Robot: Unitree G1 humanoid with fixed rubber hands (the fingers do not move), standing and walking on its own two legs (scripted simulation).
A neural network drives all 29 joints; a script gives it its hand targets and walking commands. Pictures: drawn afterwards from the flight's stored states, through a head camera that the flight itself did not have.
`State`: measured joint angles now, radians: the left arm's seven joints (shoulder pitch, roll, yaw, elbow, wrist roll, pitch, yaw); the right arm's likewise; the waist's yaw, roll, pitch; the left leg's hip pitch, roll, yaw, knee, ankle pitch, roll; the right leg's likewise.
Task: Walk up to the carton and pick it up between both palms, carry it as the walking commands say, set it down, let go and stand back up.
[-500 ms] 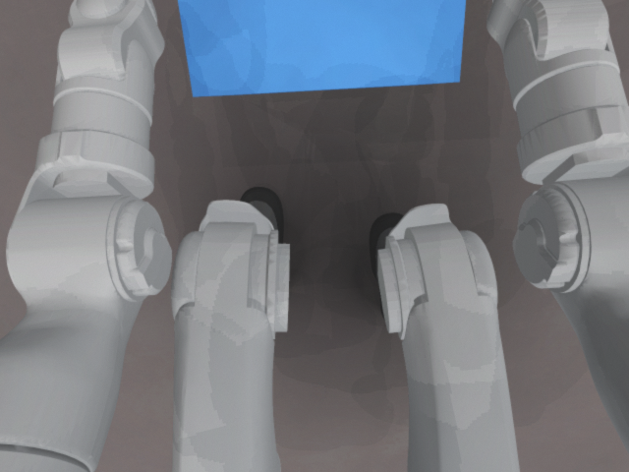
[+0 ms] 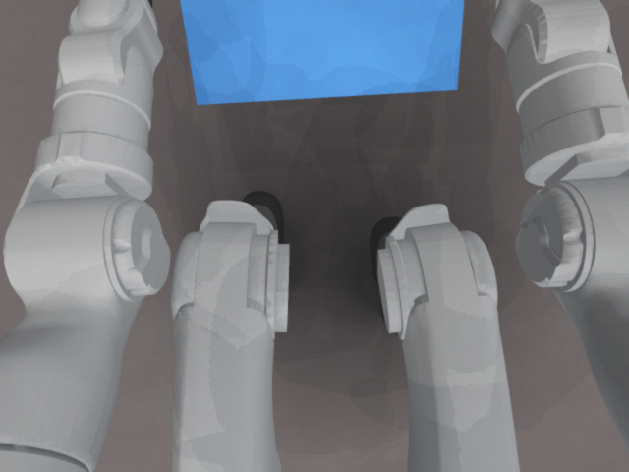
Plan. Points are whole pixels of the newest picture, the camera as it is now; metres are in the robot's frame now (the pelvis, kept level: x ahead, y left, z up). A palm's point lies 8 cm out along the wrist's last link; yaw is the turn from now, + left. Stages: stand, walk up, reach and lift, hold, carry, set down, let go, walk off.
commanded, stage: set down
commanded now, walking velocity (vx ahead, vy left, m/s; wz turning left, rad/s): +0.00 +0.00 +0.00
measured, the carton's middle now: out of the picture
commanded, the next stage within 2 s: none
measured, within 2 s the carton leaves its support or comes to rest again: neither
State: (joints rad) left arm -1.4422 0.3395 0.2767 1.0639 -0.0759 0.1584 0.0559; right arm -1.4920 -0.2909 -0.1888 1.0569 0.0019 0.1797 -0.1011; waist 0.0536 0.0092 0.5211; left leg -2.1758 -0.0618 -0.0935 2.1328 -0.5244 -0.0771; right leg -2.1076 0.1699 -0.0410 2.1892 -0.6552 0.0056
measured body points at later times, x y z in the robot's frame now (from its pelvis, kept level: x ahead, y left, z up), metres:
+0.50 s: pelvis +0.00 +0.00 +0.00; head +0.38 +0.02 +0.22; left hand +0.52 +0.22 -0.22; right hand +0.55 -0.13 -0.22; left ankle +0.13 +0.14 -0.35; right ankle +0.10 -0.10 -0.35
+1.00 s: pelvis +0.01 +0.00 +0.00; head +0.40 +0.02 +0.21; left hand +0.52 +0.22 -0.23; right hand +0.56 -0.13 -0.23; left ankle +0.13 +0.14 -0.35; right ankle +0.10 -0.10 -0.35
